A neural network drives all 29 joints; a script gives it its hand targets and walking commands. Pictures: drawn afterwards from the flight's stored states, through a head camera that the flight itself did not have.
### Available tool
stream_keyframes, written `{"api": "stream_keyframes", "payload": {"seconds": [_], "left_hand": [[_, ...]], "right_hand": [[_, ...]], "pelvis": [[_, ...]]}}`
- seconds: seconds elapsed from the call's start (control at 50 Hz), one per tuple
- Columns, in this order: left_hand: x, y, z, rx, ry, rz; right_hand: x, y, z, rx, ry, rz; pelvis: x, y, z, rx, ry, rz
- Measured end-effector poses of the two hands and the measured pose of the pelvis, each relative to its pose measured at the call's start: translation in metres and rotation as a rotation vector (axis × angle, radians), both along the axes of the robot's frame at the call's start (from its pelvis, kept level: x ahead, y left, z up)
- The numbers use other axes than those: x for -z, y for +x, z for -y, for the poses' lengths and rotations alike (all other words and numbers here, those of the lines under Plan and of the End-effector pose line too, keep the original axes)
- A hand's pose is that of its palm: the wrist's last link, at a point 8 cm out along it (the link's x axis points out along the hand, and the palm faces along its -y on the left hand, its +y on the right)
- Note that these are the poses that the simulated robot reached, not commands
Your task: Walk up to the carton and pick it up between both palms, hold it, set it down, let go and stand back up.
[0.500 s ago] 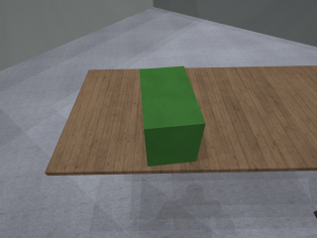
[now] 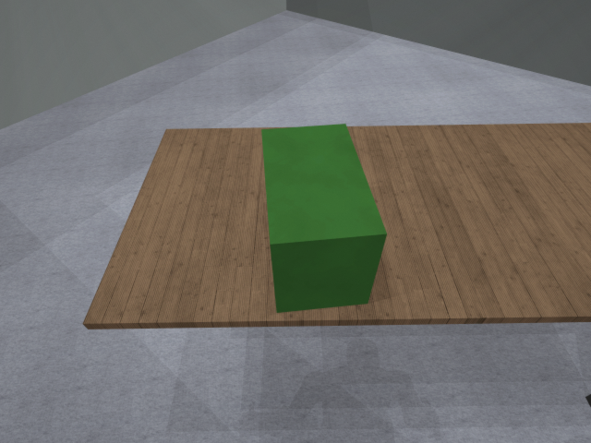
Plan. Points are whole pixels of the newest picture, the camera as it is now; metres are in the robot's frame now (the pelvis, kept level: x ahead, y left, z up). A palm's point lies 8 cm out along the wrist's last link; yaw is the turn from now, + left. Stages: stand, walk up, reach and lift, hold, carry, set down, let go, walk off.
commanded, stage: stand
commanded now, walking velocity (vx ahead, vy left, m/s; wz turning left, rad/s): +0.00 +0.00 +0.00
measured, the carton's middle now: (312, 213) +0.50 -0.01 +0.01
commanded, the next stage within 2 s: walk up in 0.28 s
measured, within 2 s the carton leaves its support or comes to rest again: neither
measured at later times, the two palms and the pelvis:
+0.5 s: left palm out of the picture +0.05 +0.28 -0.12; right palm out of the picture +0.05 -0.29 -0.12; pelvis +0.00 +0.00 +0.00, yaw +0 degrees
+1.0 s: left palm out of the picture +0.08 +0.29 -0.11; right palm out of the picture +0.10 -0.31 -0.11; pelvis +0.01 -0.01 +0.00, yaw +1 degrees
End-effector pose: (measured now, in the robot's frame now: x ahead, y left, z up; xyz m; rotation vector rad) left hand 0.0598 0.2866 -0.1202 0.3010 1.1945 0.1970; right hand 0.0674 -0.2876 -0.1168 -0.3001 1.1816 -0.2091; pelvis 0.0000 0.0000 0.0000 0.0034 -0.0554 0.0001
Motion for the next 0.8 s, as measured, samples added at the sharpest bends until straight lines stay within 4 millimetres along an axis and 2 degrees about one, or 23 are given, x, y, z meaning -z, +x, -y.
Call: {"api": "stream_keyframes", "payload": {"seconds": [0.34,0.52,0.66,0.8], "left_hand": [[-0.002,0.005,0.002,0.002,0.002,0.02],[0.0,-0.008,0.001,-0.015,0.005,-0.009],[0.0,-0.013,-0.005,-0.047,0.021,-0.019],[-0.003,-0.002,-0.005,-0.048,0.027,0.005]], "right_hand": [[0.002,-0.004,0.002,0.007,0.002,-0.01],[0.004,-0.012,0.0,0.005,0.011,-0.025],[-0.002,-0.002,0.01,-0.015,-0.009,0.015],[-0.007,0.018,0.02,-0.027,-0.031,0.055]], "pelvis": [[0.0,0.001,0.001,-0.002,0.0,0.01],[0.0,0.0,0.003,0.0,0.001,0.002],[0.001,0.005,0.006,-0.009,-0.001,-0.012],[0.002,0.011,0.01,-0.016,-0.002,-0.014]]}}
